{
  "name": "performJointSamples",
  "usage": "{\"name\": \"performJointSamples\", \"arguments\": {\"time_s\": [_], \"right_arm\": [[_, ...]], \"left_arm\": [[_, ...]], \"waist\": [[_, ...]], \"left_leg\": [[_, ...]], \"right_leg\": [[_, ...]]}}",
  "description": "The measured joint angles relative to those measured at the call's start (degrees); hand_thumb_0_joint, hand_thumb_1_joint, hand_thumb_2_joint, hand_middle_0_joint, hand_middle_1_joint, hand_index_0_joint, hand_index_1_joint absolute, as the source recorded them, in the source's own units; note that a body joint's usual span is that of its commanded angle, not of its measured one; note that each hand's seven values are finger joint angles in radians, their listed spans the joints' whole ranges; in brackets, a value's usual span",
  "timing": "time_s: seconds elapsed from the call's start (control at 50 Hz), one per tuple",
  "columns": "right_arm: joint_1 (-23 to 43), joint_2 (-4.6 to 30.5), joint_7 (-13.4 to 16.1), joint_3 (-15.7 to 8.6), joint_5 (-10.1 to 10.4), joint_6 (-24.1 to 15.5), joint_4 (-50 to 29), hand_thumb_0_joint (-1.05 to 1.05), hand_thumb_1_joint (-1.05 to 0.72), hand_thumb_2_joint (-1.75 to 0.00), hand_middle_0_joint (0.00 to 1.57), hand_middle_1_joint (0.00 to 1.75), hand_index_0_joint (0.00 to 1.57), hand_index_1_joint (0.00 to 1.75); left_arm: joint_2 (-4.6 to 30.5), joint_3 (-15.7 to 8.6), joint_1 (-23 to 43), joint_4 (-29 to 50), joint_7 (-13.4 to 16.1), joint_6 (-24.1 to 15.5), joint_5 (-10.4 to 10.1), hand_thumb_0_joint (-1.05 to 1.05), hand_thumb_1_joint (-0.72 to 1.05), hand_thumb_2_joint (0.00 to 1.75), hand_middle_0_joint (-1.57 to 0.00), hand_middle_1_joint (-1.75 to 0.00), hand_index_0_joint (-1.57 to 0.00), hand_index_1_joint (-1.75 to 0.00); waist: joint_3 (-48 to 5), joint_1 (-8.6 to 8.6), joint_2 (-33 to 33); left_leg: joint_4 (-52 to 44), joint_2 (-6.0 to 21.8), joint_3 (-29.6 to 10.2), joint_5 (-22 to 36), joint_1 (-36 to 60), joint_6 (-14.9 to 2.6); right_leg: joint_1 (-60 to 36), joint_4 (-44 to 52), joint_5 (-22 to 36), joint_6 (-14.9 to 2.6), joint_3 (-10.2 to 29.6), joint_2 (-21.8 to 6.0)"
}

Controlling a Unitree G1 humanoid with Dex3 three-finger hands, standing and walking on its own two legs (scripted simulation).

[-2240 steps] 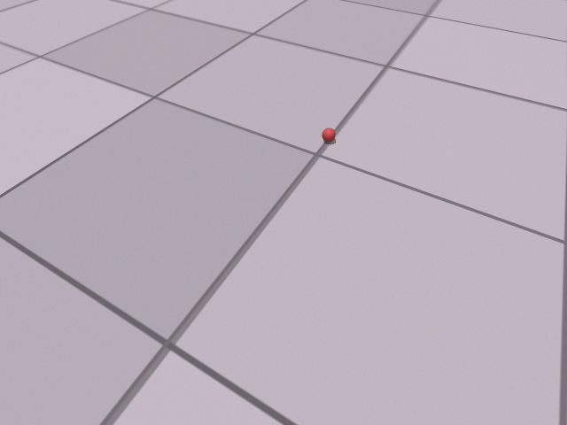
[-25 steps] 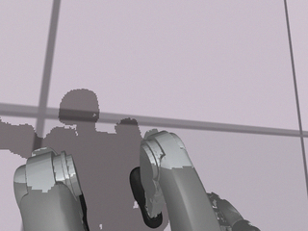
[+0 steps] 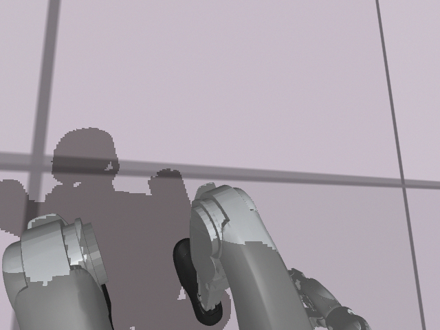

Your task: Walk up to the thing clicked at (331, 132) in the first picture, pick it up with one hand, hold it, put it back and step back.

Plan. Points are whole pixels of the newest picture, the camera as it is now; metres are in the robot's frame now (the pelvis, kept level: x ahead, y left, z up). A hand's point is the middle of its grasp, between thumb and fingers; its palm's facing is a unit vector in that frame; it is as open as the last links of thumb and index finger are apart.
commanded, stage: rest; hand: left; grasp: from above
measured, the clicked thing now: out of the picture +0.41 +0.40 -0.25
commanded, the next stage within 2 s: open in 0.56 s
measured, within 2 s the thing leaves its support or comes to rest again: rests again in 0.74 s
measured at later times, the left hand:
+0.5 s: hand out of the picture +0.40 +0.38 -0.24, palm faces -0.43 -0.19 -0.88, open 8.9 cm
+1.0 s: hand out of the picture +0.40 +0.38 -0.24, palm faces -0.41 -0.19 -0.89, open 11.5 cm
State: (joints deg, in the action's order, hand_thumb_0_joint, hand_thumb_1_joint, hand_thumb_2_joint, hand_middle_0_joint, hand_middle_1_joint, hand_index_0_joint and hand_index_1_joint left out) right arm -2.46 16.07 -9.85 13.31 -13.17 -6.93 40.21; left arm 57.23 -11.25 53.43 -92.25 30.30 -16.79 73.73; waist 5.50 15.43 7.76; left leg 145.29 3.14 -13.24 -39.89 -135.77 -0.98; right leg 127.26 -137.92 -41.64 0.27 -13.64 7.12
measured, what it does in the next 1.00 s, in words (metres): stands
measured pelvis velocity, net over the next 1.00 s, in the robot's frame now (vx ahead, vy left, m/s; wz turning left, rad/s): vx -0.01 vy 0.00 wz -0.03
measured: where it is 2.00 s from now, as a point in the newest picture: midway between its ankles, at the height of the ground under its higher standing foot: (154, 313)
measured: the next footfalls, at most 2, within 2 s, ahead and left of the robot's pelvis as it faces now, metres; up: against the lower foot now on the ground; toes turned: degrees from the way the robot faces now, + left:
none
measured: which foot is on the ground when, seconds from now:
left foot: down 0.00-1.00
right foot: down 0.00-1.00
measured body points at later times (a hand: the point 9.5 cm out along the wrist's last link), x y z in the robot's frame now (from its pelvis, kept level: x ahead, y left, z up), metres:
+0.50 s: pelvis +0.00 +0.00 +0.00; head +0.25 +0.15 +0.34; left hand +0.42 +0.38 -0.19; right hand +0.10 -0.25 -0.07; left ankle +0.07 +0.13 -0.27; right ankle +0.09 -0.10 -0.27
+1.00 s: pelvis -0.01 +0.00 +0.00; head +0.25 +0.15 +0.34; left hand +0.42 +0.39 -0.19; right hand +0.10 -0.24 -0.07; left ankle +0.07 +0.13 -0.27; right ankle +0.09 -0.10 -0.27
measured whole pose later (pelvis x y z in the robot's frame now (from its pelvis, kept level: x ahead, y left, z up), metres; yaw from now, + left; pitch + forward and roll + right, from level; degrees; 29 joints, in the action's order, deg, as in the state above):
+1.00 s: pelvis -0.01 +0.00 +0.00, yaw -2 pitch +26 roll -14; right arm -1.2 17.4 -11.4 17.7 -14.1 -10.0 38.8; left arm 59.7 -8.3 54.7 -94.0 32.3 -16.5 71.6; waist 8.1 16.2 9.5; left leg 146.0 3.5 -15.0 -39.9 -134.6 -1.2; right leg 125.9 -137.1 -40.5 0.9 -14.8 8.0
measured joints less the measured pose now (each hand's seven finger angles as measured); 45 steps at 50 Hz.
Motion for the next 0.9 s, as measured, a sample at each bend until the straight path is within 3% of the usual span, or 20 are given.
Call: {"name": "performJointSamples", "arguments": {"time_s": [0.2,0.54,0.62,0.72,0.9], "right_arm": [[0.1,0.5,-0.4,1.3,-0.5,-0.9,-0.1,0.0,-0.9,-0.9,0.2,0.3,0.2,0.3],[0.6,1.0,-1.1,3.2,-0.9,-2.5,-1.3,0.0,-0.9,-0.9,0.2,0.3,0.2,0.3],[1.0,1.5,-1.2,3.5,-1.1,-3.0,-1.5,0.0,-0.9,-0.9,0.2,0.3,0.2,0.3],[1.1,1.7,-1.3,3.6,-1.3,-3.0,-1.3,0.0,-0.91,-0.9,0.2,0.3,0.2,0.3],[1.4,1.3,-1.5,4.3,-1.1,-2.7,-1.1,0.0,-0.9,-0.9,0.2,0.3,0.2,0.3]], "left_arm": [[0.7,1.5,0.6,-0.9,0.6,0.0,-0.6,0.0,0.04,0.56,-0.54,-0.75,-0.75,-0.77],[2.0,1.8,1.2,-3.1,2.3,0.7,-0.5,0.0,0.04,0.54,-0.55,-0.74,-0.76,-0.76],[3.1,0.7,1.1,-3.3,2.4,0.5,-0.8,0.0,0.04,0.54,-0.55,-0.73,-0.77,-0.75],[3.0,1.8,1.0,-1.7,1.7,0.5,-2.0,0.0,0.04,0.53,-0.55,-0.73,-0.77,-0.74],[2.4,2.6,0.9,-1.7,2.0,0.2,-2.2,0.0,0.01,0.59,-0.44,-0.77,-0.56,-0.75]], "waist": [[1.1,0.17,0.4],[1.8,1.27,1.5],[2.6,1.48,1.8],[3.3,0.79,1.8],[2.9,0.68,1.6]], "left_leg": [[0.3,0.2,-0.5,0.0,0.1,-0.14],[0.8,0.2,-1.1,0.0,0.5,-0.02],[0.9,0.2,-1.4,0.0,0.8,0.1],[0.9,0.4,-1.6,0.0,0.9,0.07],[0.7,0.4,-1.7,-0.1,1.2,-0.11]], "right_leg": [[-0.2,0.2,0.4,0.25,-0.3,0.3],[-0.6,0.1,0.7,0.33,-0.8,0.5],[-0.8,0.0,0.8,0.26,-1.0,0.6],[-0.8,0.3,1.0,0.33,-1.1,0.8],[-1.3,0.7,1.0,0.53,-1.2,0.9]]}}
